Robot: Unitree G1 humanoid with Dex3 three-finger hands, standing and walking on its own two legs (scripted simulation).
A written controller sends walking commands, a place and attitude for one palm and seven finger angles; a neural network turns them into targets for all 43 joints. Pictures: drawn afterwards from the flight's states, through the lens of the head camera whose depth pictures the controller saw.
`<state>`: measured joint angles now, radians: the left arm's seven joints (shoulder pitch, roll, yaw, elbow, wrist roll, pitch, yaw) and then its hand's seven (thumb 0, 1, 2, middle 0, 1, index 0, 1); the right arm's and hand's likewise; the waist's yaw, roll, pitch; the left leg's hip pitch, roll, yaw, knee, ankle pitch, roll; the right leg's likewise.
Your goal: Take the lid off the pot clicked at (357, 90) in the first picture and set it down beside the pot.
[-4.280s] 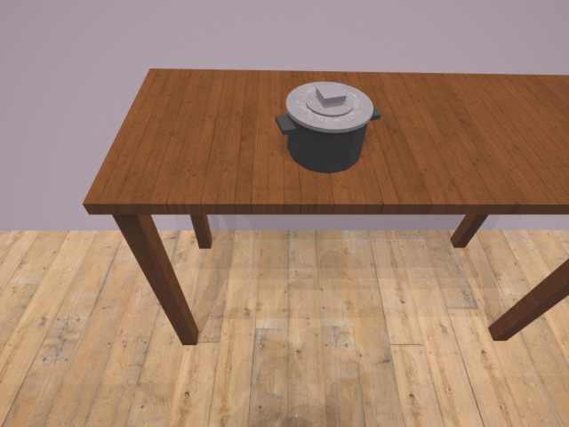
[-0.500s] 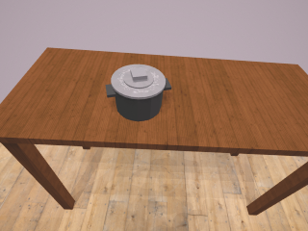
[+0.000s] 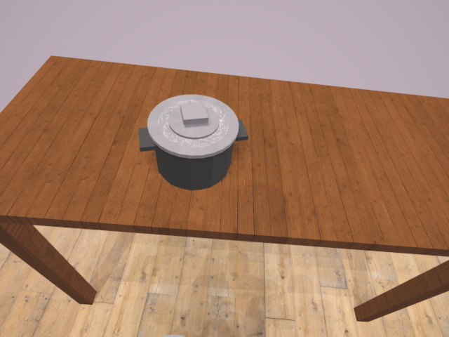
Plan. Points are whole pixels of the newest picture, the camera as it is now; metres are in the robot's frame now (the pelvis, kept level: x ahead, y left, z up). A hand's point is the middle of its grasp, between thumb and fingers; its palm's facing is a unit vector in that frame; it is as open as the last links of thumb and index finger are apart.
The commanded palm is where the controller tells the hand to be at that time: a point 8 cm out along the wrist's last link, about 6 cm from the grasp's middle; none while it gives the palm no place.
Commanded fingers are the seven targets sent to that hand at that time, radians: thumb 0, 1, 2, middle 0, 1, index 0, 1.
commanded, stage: come to a stop and stand still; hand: left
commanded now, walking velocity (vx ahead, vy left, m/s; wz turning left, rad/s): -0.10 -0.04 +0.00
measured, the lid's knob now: (194, 113) +0.46 +0.10 +0.15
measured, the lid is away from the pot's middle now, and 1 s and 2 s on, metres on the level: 0.00 0.00 0.00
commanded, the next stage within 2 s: look again from close up in 0.70 s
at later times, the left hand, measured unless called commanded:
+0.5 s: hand out of the picture -0.04 +0.14 -0.16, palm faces +0.05 -0.99 -0.16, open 7.4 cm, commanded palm none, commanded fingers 0.00 0.90 0.90 -0.20 -0.30 -0.20 -0.30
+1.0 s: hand out of the picture +0.00 +0.17 -0.16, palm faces +0.04 -0.98 -0.21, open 7.4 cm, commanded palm none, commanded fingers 0.00 0.90 0.90 -0.20 -0.30 -0.20 -0.30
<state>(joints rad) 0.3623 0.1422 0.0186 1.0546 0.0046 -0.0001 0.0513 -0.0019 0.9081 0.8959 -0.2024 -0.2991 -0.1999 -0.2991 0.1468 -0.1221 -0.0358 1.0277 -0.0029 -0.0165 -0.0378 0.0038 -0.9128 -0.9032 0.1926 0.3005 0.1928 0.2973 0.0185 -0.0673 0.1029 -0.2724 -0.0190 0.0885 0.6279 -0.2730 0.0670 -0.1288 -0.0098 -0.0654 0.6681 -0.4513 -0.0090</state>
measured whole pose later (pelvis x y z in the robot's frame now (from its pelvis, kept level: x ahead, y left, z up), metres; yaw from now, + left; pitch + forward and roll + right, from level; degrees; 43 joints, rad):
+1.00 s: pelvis -0.01 +0.00 +0.01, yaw +1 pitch +0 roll -1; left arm 0.34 0.15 -0.01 1.03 0.02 -0.02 0.05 0.00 0.91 0.90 -0.20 -0.30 -0.20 -0.30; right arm 0.34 -0.14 0.00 1.05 -0.02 0.00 -0.01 0.03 -0.94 -0.90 0.20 0.30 0.20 0.30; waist -0.01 0.03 -0.01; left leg -0.32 -0.03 0.07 0.58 -0.26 0.07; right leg -0.23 -0.03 -0.02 0.56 -0.33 0.02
